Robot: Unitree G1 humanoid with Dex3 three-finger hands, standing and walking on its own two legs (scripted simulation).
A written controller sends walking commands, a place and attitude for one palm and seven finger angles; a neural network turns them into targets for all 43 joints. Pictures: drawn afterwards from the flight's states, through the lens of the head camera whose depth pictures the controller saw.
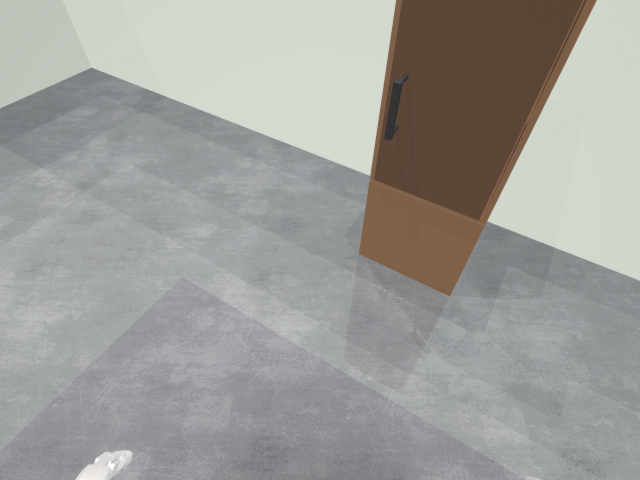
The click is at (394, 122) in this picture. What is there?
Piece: cupboard door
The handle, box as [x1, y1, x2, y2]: [384, 74, 408, 140]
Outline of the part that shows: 407,74 404,74 398,80 396,79 393,82 384,137 389,140 398,126 394,123 401,86 407,78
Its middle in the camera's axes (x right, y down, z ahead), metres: +0.20 -0.34 +1.01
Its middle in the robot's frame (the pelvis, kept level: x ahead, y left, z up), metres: +0.99 -0.16 -0.06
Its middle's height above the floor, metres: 0.71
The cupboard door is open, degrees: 0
